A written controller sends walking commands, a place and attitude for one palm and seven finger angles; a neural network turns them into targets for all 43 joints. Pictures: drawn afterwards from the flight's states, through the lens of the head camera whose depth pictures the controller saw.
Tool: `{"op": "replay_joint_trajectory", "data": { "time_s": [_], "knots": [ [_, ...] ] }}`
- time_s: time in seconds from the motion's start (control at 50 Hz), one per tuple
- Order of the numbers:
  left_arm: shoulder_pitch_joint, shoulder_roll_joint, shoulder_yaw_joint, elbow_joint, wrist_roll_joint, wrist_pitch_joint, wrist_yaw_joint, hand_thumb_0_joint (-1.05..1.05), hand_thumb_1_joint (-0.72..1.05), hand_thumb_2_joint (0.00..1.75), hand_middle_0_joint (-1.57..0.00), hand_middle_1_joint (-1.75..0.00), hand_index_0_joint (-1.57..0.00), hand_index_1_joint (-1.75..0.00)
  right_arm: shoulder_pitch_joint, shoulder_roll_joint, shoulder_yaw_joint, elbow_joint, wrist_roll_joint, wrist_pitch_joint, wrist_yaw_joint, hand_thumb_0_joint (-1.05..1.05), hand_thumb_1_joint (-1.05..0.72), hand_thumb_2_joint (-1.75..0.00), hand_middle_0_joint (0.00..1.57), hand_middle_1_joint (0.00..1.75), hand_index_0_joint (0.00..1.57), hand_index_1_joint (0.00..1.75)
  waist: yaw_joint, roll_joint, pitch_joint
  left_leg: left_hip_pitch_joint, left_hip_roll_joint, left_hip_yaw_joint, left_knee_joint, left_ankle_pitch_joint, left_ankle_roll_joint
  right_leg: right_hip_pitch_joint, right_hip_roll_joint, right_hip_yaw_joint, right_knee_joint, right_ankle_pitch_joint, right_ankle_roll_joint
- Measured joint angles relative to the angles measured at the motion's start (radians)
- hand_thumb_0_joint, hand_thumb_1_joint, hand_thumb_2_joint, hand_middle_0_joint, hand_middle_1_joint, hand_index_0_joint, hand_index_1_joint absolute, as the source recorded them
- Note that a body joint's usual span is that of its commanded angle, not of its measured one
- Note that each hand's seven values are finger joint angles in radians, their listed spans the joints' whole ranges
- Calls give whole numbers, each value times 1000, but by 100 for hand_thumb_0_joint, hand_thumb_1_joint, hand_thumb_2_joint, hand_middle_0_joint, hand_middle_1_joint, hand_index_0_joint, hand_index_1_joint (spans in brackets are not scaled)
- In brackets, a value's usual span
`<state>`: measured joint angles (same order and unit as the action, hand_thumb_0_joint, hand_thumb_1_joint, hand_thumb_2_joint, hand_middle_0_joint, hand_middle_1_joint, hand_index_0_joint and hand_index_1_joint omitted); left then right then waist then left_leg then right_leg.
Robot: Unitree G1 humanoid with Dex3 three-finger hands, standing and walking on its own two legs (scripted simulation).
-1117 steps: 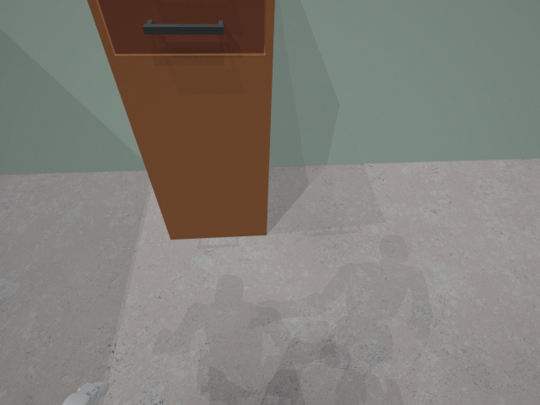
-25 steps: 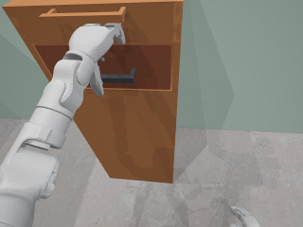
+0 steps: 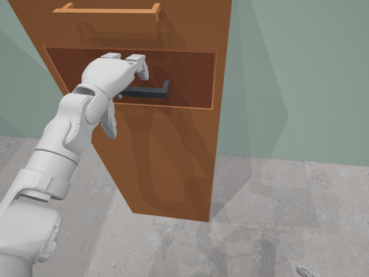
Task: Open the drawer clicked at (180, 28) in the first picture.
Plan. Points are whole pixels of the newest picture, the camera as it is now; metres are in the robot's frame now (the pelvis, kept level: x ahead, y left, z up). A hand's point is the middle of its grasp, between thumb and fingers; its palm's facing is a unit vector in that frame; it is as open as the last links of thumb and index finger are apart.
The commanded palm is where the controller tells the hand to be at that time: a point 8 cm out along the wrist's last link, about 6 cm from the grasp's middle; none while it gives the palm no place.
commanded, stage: lower the fingers behind the handle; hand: left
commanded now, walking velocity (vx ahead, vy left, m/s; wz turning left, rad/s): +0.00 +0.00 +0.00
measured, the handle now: (130, 86) +0.50 +0.17 +0.15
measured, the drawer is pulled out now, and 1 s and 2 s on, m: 0.00 0.00 0.00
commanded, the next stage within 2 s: close the thumb around the handle in 1.12 s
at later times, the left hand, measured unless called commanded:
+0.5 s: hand (124, 108) +0.44 +0.17 +0.14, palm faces -0.02 -0.04 -1.00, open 13.8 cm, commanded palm +0.42 +0.18 +0.20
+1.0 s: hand (127, 110) +0.44 +0.17 +0.12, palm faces -0.02 -0.04 -1.00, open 13.8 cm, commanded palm +0.42 +0.18 +0.18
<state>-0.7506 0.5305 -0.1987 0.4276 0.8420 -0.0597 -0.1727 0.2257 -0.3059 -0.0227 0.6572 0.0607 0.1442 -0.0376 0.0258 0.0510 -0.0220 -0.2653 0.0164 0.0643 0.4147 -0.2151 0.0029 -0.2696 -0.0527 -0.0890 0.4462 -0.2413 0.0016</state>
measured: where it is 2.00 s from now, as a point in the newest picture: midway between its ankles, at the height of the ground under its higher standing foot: outside the picture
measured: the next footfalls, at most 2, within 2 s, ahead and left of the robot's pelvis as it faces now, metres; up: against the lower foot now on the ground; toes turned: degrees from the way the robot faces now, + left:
none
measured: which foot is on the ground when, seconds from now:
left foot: down 0.00-1.00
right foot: down 0.00-1.00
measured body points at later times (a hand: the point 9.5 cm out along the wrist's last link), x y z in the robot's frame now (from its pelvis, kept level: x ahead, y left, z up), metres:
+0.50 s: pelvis +0.02 +0.00 +0.00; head +0.05 -0.03 +0.45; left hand +0.43 +0.17 +0.19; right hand +0.17 -0.24 -0.13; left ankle +0.00 +0.12 -0.74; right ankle -0.01 -0.12 -0.74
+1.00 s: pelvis +0.02 -0.01 +0.00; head +0.05 -0.04 +0.44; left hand +0.44 +0.17 +0.18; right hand +0.14 -0.26 -0.14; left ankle +0.00 +0.12 -0.74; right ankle -0.01 -0.12 -0.74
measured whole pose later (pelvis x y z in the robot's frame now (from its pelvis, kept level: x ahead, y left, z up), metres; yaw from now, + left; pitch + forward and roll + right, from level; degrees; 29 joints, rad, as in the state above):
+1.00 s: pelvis +0.02 -0.01 +0.00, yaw -1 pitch +6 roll +1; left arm -0.63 0.47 -0.16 0.46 0.92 0.01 -0.06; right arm 0.20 -0.27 -0.02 0.66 0.05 0.18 -0.03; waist 0.01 0.07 -0.05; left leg -0.30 0.03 0.08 0.45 -0.26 -0.01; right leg -0.32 -0.04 -0.07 0.50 -0.29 0.00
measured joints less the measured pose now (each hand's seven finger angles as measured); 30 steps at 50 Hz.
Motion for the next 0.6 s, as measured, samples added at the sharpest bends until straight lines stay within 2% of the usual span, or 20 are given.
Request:
{"op": "replay_joint_trajectory", "data": {
  "time_s": [0.1, 0.18, 0.3, 0.44, 0.6],
  "knots": [
    [-1, -34, 9, 42, 34, 58, 50, 0, -50, 30, -31, -120, -30, -120, -29, 15, 7, 7, -7, 6, 25, 1, -91, -90, 20, 29, 19, 30, -8, 7, -12, -19, 0, 13, -1, -1, 2, -26, 0, 13, 2, 3, 2],
    [24, -50, 8, 41, 57, 95, 63, 0, -49, 30, -31, -120, -31, -120, -40, 34, 15, -2, -10, 13, 35, 1, -90, -90, 20, 30, 19, 30, -11, 18, -19, -23, -1, 21, -3, -5, 5, -35, 0, 22, 4, 0, 5],
    [74, -53, 18, 5, 59, 95, 57, 0, -49, 30, -32, -120, -32, -120, -45, 56, 27, -11, -12, 20, 32, 1, -90, -90, 20, 30, 20, 30, -7, 25, -25, -11, -1, 25, -6, -14, 5, -28, -1, 26, 7, -11, 6],
    [104, -63, 9, -24, 57, 99, 65, 0, -49, 30, -32, -120, -32, -120, -52, 50, 24, -10, -12, 26, 32, 1, -90, -90, 20, 30, 20, 30, 8, 21, -28, -6, 0, 18, 2, -24, 1, -19, 0, 19, 15, -24, 4],
    [114, -66, -2, -7, 73, 95, 75, 0, -49, 30, -32, -120, -31, -120, -64, 36, 11, -18, -16, 22, 20, 1, -90, -90, 20, 30, 20, 30, 4, 10, -20, -23, 4, 8, 18, -30, -4, -32, 3, 10, 29, -33, -2]
  ]
}}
